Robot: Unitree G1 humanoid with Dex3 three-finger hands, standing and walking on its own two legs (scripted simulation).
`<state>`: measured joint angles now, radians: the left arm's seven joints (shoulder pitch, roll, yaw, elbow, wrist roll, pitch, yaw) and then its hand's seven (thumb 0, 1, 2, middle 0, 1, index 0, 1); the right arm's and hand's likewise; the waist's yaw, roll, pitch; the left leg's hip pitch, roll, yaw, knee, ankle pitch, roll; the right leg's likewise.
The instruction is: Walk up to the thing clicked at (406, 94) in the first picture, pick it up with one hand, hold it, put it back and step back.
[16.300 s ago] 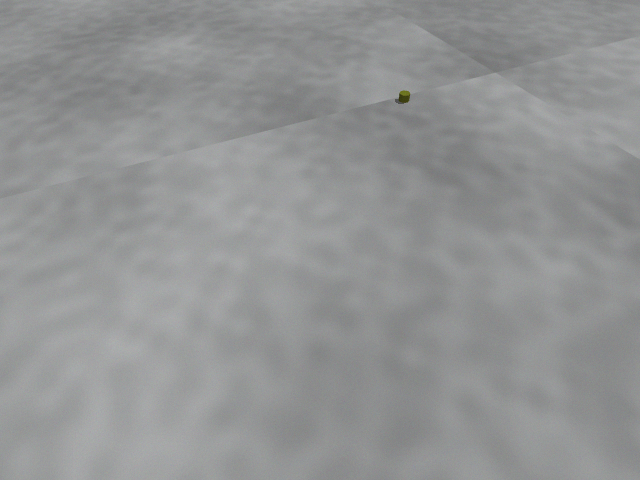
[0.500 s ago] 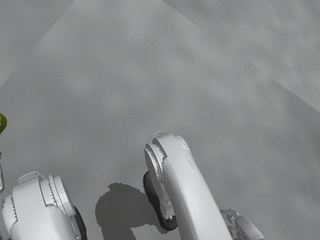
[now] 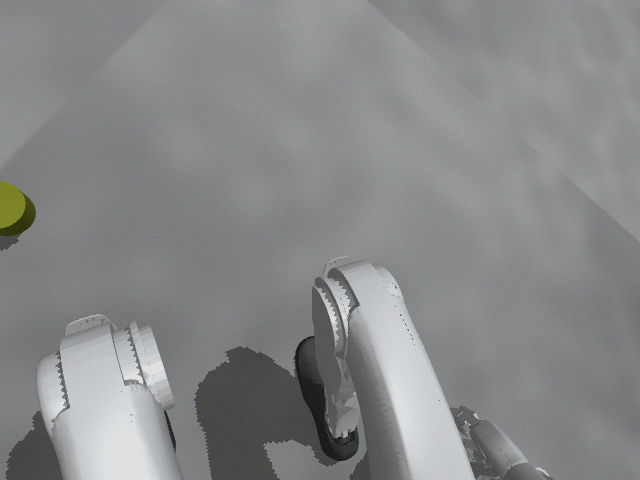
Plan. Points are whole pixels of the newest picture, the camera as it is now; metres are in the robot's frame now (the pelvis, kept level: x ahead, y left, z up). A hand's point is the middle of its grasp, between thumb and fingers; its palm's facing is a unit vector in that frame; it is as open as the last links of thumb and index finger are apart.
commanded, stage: rest palm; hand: left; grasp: from above
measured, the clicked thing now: (1, 209) +0.48 +0.31 -0.29
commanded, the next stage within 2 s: close in 1.54 s
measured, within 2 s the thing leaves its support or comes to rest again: neither
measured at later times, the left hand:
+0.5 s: hand out of the picture +0.47 +0.31 -0.24, palm faces -0.44 -0.14 -0.89, open 13.9 cm
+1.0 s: hand out of the picture +0.46 +0.31 -0.26, palm faces -0.45 -0.15 -0.88, open 14.1 cm
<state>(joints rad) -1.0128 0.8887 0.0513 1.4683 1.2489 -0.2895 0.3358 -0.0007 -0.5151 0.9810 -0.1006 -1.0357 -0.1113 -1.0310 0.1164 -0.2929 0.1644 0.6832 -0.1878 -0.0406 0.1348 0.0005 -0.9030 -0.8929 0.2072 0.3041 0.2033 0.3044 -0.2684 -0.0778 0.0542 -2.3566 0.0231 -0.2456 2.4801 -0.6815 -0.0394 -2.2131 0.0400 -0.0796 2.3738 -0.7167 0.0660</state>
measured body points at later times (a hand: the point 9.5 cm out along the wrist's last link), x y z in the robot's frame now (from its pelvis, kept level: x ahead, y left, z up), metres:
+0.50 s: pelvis +0.00 +0.00 -0.02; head +0.27 +0.11 +0.32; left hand +0.49 +0.31 -0.19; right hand +0.02 -0.25 -0.08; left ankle +0.07 +0.14 -0.28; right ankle +0.10 -0.14 -0.28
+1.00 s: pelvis +0.00 +0.01 -0.02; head +0.28 +0.12 +0.32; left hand +0.47 +0.32 -0.21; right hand +0.07 -0.25 -0.08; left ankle +0.07 +0.14 -0.28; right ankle +0.10 -0.14 -0.28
